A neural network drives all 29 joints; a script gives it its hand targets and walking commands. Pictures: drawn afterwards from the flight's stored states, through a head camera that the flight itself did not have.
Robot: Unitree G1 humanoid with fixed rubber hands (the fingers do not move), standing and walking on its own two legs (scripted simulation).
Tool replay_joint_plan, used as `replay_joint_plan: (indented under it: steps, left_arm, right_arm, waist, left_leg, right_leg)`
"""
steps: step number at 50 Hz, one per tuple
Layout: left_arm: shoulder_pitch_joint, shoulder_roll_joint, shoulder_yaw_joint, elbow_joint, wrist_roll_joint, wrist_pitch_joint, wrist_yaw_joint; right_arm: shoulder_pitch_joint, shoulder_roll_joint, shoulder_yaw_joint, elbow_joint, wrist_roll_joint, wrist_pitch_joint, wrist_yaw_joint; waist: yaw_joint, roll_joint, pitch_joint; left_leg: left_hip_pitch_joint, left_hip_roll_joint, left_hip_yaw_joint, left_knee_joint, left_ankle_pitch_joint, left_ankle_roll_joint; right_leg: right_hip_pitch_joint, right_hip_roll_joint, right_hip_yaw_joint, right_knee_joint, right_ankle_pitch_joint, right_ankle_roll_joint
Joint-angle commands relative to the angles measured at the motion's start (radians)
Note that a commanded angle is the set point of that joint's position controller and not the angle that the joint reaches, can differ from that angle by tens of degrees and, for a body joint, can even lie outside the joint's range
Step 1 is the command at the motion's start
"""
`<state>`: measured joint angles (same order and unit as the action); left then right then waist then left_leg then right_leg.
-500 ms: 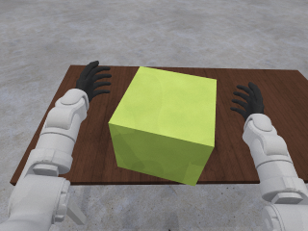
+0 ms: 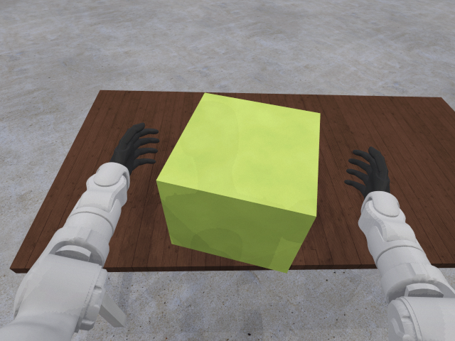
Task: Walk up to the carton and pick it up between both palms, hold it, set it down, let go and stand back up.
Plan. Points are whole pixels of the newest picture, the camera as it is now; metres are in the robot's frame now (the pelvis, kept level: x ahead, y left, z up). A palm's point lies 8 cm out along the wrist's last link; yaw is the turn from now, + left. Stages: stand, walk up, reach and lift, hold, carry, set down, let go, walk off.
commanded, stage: reach and lift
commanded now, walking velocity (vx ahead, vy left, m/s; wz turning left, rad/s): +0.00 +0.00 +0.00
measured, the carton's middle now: (244, 179) +0.46 -0.02 +0.00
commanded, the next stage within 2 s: none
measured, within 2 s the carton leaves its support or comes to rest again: neither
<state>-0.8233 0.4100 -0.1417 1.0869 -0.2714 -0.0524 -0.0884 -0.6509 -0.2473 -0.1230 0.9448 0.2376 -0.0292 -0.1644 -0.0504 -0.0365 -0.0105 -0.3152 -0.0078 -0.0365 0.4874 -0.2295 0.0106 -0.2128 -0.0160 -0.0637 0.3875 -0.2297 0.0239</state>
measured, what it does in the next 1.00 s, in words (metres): stands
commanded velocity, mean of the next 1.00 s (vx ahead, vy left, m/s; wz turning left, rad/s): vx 0.00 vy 0.00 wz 0.00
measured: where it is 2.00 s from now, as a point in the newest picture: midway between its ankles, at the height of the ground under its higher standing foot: outside the picture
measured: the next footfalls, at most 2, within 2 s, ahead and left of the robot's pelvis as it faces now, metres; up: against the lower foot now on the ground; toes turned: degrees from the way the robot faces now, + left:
none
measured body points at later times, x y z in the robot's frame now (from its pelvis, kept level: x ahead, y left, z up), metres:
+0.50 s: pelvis -0.02 +0.00 -0.02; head +0.04 +0.04 +0.43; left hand +0.43 +0.21 +0.06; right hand +0.38 -0.23 +0.05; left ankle +0.01 +0.10 -0.74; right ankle -0.02 -0.13 -0.74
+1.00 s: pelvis -0.03 +0.00 -0.02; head +0.04 +0.04 +0.42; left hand +0.44 +0.18 +0.04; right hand +0.40 -0.19 +0.04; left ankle +0.01 +0.10 -0.74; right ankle -0.02 -0.13 -0.74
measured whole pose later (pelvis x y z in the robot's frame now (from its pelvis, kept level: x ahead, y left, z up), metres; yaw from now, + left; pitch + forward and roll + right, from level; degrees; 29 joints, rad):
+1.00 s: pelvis -0.03 +0.00 -0.02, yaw -1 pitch +17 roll -2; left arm -0.95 0.34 -0.26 1.28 -0.30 -0.25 -0.02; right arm -0.82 -0.13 -0.12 1.13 0.18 -0.16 -0.19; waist -0.06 -0.04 -0.17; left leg -0.73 0.00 -0.04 0.66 -0.24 0.01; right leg -0.64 -0.02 -0.06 0.61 -0.26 0.02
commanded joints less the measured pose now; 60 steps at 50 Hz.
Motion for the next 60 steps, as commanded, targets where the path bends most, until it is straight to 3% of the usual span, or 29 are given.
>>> replay_joint_plan:
  steps: [1, 4, 5, 10, 11, 12, 13, 14, 17, 21, 22, 23, 25, 26, 27, 28, 29, 30, 31, 33, 34, 35, 36, 39, 42, 43, 46, 54, 60]
  left_arm:
    - [-0.505, 0.069, -0.050, 0.107, -0.101, -0.173, -0.005]
    - [-0.508, 0.063, -0.056, 0.009, -0.146, -0.237, 0.010]
    - [-0.520, 0.074, -0.047, -0.006, -0.145, -0.241, 0.019]
    - [-0.584, 0.120, -0.020, -0.048, -0.150, -0.275, 0.033]
    - [-0.594, 0.117, -0.018, -0.075, -0.156, -0.276, 0.036]
    - [-0.541, 0.072, -0.035, -0.134, -0.165, -0.282, 0.036]
    - [-0.552, 0.090, -0.023, -0.105, -0.131, -0.269, 0.034]
    - [-0.596, 0.113, -0.001, -0.046, -0.127, -0.246, 0.035]
    - [-0.575, 0.067, -0.050, -0.052, -0.138, -0.241, 0.034]
    - [-0.617, 0.057, -0.080, -0.017, -0.150, -0.245, 0.043]
    - [-0.585, 0.054, -0.076, 0.114, -0.152, -0.217, 0.028]
    - [-0.637, 0.017, -0.107, 0.068, -0.168, -0.222, 0.031]
    - [-0.598, -0.020, -0.155, 0.201, -0.198, -0.207, 0.018]
    - [-0.674, -0.004, -0.143, 0.196, -0.178, -0.210, 0.019]
    - [-0.673, 0.012, -0.128, 0.205, -0.185, -0.215, 0.024]
    - [-0.687, 0.005, -0.163, 0.158, -0.201, -0.227, 0.027]
    - [-0.700, 0.003, -0.157, 0.165, -0.214, -0.221, 0.031]
    - [-0.678, -0.029, -0.189, 0.196, -0.232, -0.218, 0.037]
    - [-0.688, -0.026, -0.185, 0.181, -0.218, -0.229, 0.038]
    - [-0.710, -0.013, -0.145, 0.176, -0.197, -0.223, 0.041]
    - [-0.719, -0.019, -0.160, 0.154, -0.209, -0.230, 0.047]
    - [-0.739, -0.012, -0.157, 0.121, -0.194, -0.239, 0.057]
    - [-0.696, -0.028, -0.142, 0.142, -0.189, -0.230, 0.057]
    - [-0.711, -0.077, -0.134, 0.095, -0.172, -0.235, 0.053]
    - [-0.741, -0.033, -0.079, 0.087, -0.116, -0.235, 0.067]
    - [-0.724, -0.024, -0.051, 0.094, -0.105, -0.232, 0.068]
    - [-0.726, -0.041, -0.035, -0.028, -0.099, -0.245, 0.082]
    - [-0.675, -0.085, 0.021, -0.020, 0.004, -0.238, 0.078]
    - [-0.662, -0.091, 0.025, 0.036, 0.024, -0.227, 0.058]
  right_arm:
    - [-0.453, -0.086, 0.051, -0.008, 0.016, -0.129, 0.018]
    - [-0.487, -0.087, 0.061, -0.042, 0.042, -0.209, 0.024]
    - [-0.503, -0.102, 0.090, -0.092, 0.060, -0.225, 0.032]
    - [-0.529, -0.135, 0.068, -0.062, 0.045, -0.264, 0.027]
    - [-0.548, -0.133, 0.064, -0.032, 0.039, -0.263, 0.022]
    - [-0.507, -0.141, 0.052, -0.099, 0.039, -0.278, 0.022]
    - [-0.464, -0.137, 0.059, -0.015, 0.048, -0.273, 0.020]
    - [-0.543, -0.142, 0.082, 0.010, 0.075, -0.255, 0.031]
    - [-0.504, -0.152, 0.072, 0.008, 0.068, -0.254, 0.029]
    - [-0.512, -0.162, 0.076, 0.071, 0.087, -0.230, 0.030]
    - [-0.558, -0.119, 0.119, 0.098, 0.099, -0.201, 0.031]
    - [-0.596, -0.124, 0.100, 0.052, 0.083, -0.197, 0.027]
    - [-0.620, -0.086, 0.096, 0.062, 0.072, -0.182, 0.022]
    - [-0.694, -0.099, 0.066, 0.107, 0.044, -0.162, 0.025]
    - [-0.700, -0.077, 0.068, 0.034, 0.041, -0.168, 0.025]
    - [-0.677, -0.057, 0.048, 0.063, 0.034, -0.166, 0.019]
    - [-0.710, -0.054, 0.065, 0.069, 0.047, -0.150, 0.023]
    - [-0.689, -0.076, 0.055, 0.063, 0.037, -0.144, 0.021]
    - [-0.697, -0.048, 0.048, 0.062, 0.025, -0.144, 0.028]
    - [-0.726, -0.032, 0.029, 0.024, 0.002, -0.135, 0.019]
    - [-0.723, -0.007, 0.017, 0.030, 0.001, -0.138, 0.020]
    - [-0.706, -0.019, -0.016, 0.078, -0.024, -0.142, 0.011]
    - [-0.683, -0.005, 0.000, 0.090, -0.033, -0.130, 0.014]
    - [-0.719, 0.024, -0.028, 0.014, -0.048, -0.142, 0.004]
    - [-0.688, 0.027, -0.081, 0.069, -0.089, -0.159, -0.021]
    - [-0.693, 0.030, -0.078, 0.059, -0.083, -0.167, -0.024]
    - [-0.681, 0.053, -0.070, 0.008, -0.083, -0.195, -0.030]
    - [-0.620, 0.061, -0.084, 0.082, -0.081, -0.239, -0.037]
    - [-0.622, 0.071, -0.066, 0.088, -0.064, -0.232, -0.040]
  waist:
    - [-0.167, 0.102, -0.588]
    - [-0.140, 0.145, -0.810]
    - [-0.093, 0.124, -0.870]
    - [-0.119, 0.168, -1.042]
    - [-0.089, 0.186, -1.048]
    - [-0.126, 0.161, -1.096]
    - [-0.134, 0.202, -1.038]
    - [-0.086, 0.196, -0.970]
    - [-0.139, 0.197, -0.932]
    - [-0.152, 0.211, -0.842]
    - [-0.100, 0.162, -0.771]
    - [-0.145, 0.137, -0.756]
    - [-0.140, 0.103, -0.682]
    - [-0.162, 0.112, -0.643]
    - [-0.136, 0.087, -0.678]
    - [-0.171, 0.104, -0.727]
    - [-0.146, 0.101, -0.711]
    - [-0.186, 0.096, -0.671]
    - [-0.161, 0.128, -0.695]
    - [-0.159, 0.081, -0.722]
    - [-0.154, 0.135, -0.795]
    - [-0.200, 0.161, -0.820]
    - [-0.167, 0.109, -0.771]
    - [-0.162, 0.131, -0.830]
    - [-0.205, 0.173, -0.872]
    - [-0.167, 0.182, -0.875]
    - [-0.169, 0.171, -0.956]
    - [-0.159, 0.248, -0.969]
    - [-0.143, 0.209, -0.881]
  left_leg:
    - [0.159, 0.008, -0.017, 0.100, 0.386, -0.047]
    - [0.244, 0.013, -0.024, 0.176, 0.559, -0.077]
    - [0.224, 0.013, -0.015, 0.192, 0.627, -0.079]
    - [0.223, 0.004, -0.004, 0.244, 0.634, -0.078]
    - [0.225, 0.012, -0.007, 0.236, 0.637, -0.082]
    - [0.272, 0.011, -0.007, 0.247, 0.663, -0.092]
    - [0.291, 0.016, 0.003, 0.253, 0.702, -0.099]
    - [0.249, 0.012, 0.011, 0.259, 0.654, -0.103]
    - [0.265, 0.023, -0.003, 0.231, 0.603, -0.102]
    - [0.224, 0.016, -0.009, 0.208, 0.481, -0.097]
    - [0.154, 0.017, 0.005, 0.213, 0.427, -0.078]
    - [0.143, 0.013, 0.005, 0.184, 0.367, -0.071]
    - [0.089, 0.018, -0.010, 0.162, 0.242, -0.051]
    - [0.065, 0.020, -0.009, 0.154, 0.187, -0.050]
    - [0.025, 0.014, 0.003, 0.162, 0.151, -0.035]
    - [0.040, 0.019, -0.009, 0.172, 0.148, -0.042]
    - [0.011, 0.014, -0.009, 0.171, 0.123, -0.034]
    - [0.008, 0.023, -0.032, 0.150, 0.072, -0.037]
    - [0.026, 0.026, -0.028, 0.137, 0.068, -0.040]
    - [-0.013, 0.020, -0.016, 0.162, 0.098, -0.026]
    - [-0.005, 0.013, -0.013, 0.171, 0.119, -0.034]
    - [0.010, 0.021, -0.017, 0.183, 0.112, -0.044]
    - [0.018, 0.027, -0.024, 0.172, 0.130, -0.045]
    - [0.046, 0.026, -0.023, 0.182, 0.210, -0.054]
    - [0.054, 0.028, -0.022, 0.190, 0.223, -0.061]
    - [0.049, 0.028, -0.008, 0.190, 0.256, -0.068]
    - [0.107, 0.036, -0.021, 0.221, 0.374, -0.084]
    - [0.189, 0.033, -0.022, 0.239, 0.528, -0.117]
    - [0.156, 0.031, -0.006, 0.214, 0.417, -0.108]
  right_leg:
    - [-0.235, 0.022, 0.006, 0.061, 0.307, -0.024]
    - [-0.280, 0.037, -0.021, 0.101, 0.405, -0.023]
    - [-0.275, 0.046, -0.021, 0.117, 0.441, -0.032]
    - [-0.290, 0.040, -0.014, 0.178, 0.527, -0.010]
    - [-0.308, 0.044, -0.012, 0.168, 0.467, -0.019]
    - [-0.304, 0.047, -0.002, 0.145, 0.498, -0.029]
    - [-0.311, 0.050, -0.026, 0.159, 0.511, -0.032]
    - [-0.366, 0.047, -0.020, 0.161, 0.424, -0.028]
    - [-0.374, 0.058, -0.023, 0.127, 0.377, -0.038]
    - [-0.421, 0.040, -0.008, 0.119, 0.274, -0.044]
    - [-0.431, 0.029, 0.003, 0.118, 0.213, -0.035]
    - [-0.419, 0.029, 0.002, 0.108, 0.202, -0.034]
    - [-0.445, 0.022, 0.007, 0.100, 0.099, -0.036]
    - [-0.454, 0.017, -0.006, 0.107, 0.070, -0.040]
    - [-0.444, 0.012, -0.002, 0.130, 0.053, -0.033]
    - [-0.456, 0.007, -0.002, 0.132, 0.050, -0.030]
    - [-0.463, 0.009, 0.001, 0.129, 0.029, -0.032]
    - [-0.483, 0.009, -0.009, 0.133, -0.009, -0.043]
    - [-0.464, 0.005, -0.004, 0.131, -0.010, -0.041]
    - [-0.470, 0.002, -0.001, 0.147, 0.013, -0.031]
    - [-0.471, -0.001, -0.003, 0.153, 0.026, -0.042]
    - [-0.479, -0.002, -0.013, 0.153, 0.045, -0.043]
    - [-0.484, 0.001, -0.014, 0.147, 0.034, -0.040]
    - [-0.466, 0.004, -0.015, 0.152, 0.088, -0.043]
    - [-0.416, 0.012, -0.010, 0.148, 0.138, -0.036]
    - [-0.415, 0.008, -0.004, 0.154, 0.140, -0.035]
    - [-0.384, 0.023, -0.014, 0.160, 0.237, -0.037]
    - [-0.398, 0.041, -0.024, 0.153, 0.325, -0.028]
    - [-0.392, 0.047, -0.019, 0.126, 0.252, -0.021]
